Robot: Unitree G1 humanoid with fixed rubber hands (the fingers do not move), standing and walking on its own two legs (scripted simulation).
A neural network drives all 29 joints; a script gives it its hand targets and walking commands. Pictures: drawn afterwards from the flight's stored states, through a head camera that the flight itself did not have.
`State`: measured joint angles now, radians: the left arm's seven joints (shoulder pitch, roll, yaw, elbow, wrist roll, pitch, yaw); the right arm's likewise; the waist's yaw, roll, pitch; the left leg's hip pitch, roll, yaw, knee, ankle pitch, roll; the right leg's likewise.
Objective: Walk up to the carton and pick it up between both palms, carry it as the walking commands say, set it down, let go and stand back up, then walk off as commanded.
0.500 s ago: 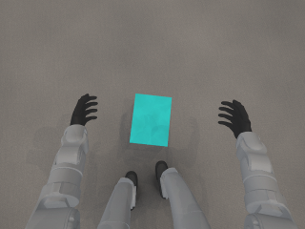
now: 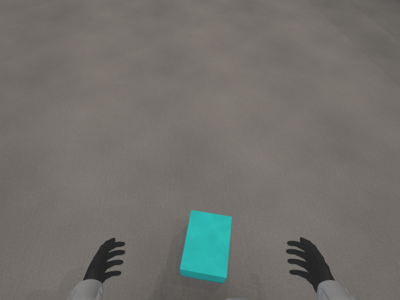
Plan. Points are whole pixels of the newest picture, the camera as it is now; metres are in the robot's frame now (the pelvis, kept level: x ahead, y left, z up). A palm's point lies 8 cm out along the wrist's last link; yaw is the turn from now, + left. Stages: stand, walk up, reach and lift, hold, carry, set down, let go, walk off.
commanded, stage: let go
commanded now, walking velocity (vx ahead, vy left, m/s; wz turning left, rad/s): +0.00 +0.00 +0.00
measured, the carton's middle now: (206, 245) +0.39 -0.05 -0.69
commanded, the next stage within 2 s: stand in 0.44 s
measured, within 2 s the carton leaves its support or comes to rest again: neither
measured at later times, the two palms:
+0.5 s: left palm (105, 276) +0.17 +0.19 -0.07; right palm (333, 278) +0.16 -0.27 -0.07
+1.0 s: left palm (77, 276) +0.17 +0.25 -0.07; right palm (344, 276) +0.16 -0.29 -0.07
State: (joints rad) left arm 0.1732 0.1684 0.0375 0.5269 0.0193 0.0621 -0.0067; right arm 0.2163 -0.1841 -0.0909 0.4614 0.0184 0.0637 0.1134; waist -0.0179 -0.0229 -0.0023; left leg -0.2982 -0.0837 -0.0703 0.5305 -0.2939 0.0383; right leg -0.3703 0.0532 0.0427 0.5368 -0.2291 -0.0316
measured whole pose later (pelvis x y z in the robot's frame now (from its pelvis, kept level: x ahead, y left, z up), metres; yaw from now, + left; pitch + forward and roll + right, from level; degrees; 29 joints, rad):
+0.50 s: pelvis +0.00 -0.02 +0.00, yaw -1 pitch +0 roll +1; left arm 0.18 0.17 0.03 0.50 0.02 0.06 -0.04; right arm 0.22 -0.20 -0.09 0.43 0.02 0.18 0.03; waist 0.01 0.00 0.05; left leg -0.20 -0.05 -0.07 0.50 -0.30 0.01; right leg -0.28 0.08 0.04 0.52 -0.24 -0.05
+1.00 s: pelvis +0.02 -0.01 +0.00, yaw -1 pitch +1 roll +0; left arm 0.18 0.25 0.08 0.67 0.02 0.01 -0.02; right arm 0.23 -0.28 -0.09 0.61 0.02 0.00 -0.02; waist 0.00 0.02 -0.05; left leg -0.20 -0.05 -0.07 0.52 -0.33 0.02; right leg -0.27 0.08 0.04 0.52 -0.26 -0.06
